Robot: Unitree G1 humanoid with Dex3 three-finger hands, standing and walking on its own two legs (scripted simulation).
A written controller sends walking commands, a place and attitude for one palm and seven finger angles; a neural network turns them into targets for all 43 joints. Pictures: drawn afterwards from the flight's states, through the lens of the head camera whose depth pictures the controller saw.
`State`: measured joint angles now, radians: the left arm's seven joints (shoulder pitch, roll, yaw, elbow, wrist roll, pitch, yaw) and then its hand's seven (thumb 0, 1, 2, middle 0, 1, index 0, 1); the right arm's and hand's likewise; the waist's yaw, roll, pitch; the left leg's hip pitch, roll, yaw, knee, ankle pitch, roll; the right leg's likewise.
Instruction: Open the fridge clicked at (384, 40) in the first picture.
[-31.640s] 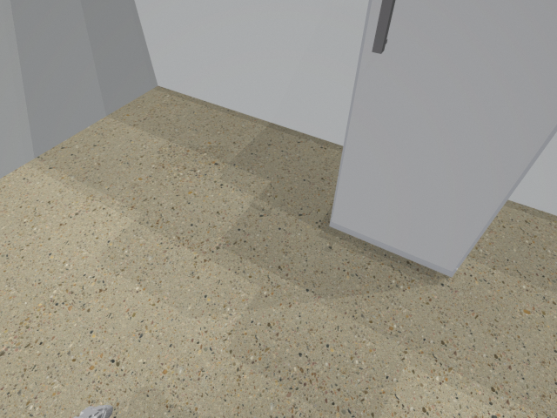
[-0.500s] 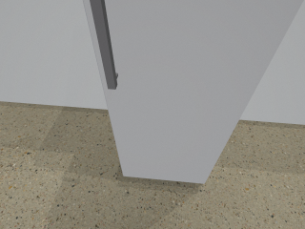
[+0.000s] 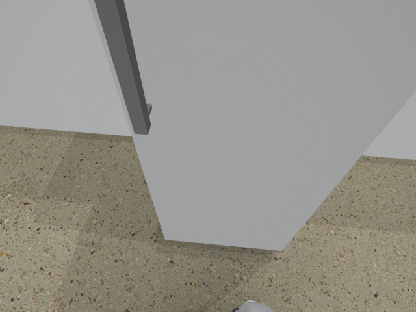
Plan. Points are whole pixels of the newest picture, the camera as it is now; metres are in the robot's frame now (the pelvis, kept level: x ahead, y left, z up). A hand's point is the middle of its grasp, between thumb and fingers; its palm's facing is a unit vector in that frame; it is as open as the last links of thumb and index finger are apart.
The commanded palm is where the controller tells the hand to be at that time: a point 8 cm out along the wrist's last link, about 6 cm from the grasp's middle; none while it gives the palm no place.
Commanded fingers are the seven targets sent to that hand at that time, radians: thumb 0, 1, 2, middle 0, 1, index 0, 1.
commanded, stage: come to a stop and stand still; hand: left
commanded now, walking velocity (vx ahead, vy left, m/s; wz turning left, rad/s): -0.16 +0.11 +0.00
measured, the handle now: (131, 58) +0.43 +0.14 +0.25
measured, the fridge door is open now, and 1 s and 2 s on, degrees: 0 0 0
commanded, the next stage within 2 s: look again from close up in 1.22 s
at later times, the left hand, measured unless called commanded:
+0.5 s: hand out of the picture +0.04 +0.24 -0.15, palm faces +0.01 -0.96 -0.29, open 7.3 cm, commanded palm none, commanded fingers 0.00 0.90 0.90 -0.20 -0.30 -0.20 -0.30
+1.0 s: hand out of the picture +0.01 +0.27 -0.14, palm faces -0.03 -0.94 -0.34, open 7.4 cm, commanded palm none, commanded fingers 0.00 0.90 0.90 -0.20 -0.30 -0.20 -0.30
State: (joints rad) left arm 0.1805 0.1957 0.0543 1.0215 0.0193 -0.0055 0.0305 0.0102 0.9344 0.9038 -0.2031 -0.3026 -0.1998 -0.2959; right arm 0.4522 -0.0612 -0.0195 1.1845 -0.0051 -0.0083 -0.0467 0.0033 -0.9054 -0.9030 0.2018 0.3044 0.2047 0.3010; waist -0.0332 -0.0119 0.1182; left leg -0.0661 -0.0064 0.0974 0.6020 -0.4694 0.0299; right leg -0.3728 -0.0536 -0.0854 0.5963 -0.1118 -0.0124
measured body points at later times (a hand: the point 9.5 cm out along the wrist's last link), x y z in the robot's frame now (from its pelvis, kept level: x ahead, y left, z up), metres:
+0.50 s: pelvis -0.02 +0.04 +0.00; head -0.04 +0.02 +0.45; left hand +0.04 +0.29 -0.13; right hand +0.07 -0.21 -0.13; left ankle -0.03 +0.11 -0.72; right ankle +0.01 -0.11 -0.72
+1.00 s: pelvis -0.05 +0.02 +0.02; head -0.06 +0.02 +0.47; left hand +0.01 +0.32 -0.11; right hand -0.02 -0.28 -0.12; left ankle -0.03 +0.11 -0.72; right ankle +0.01 -0.11 -0.72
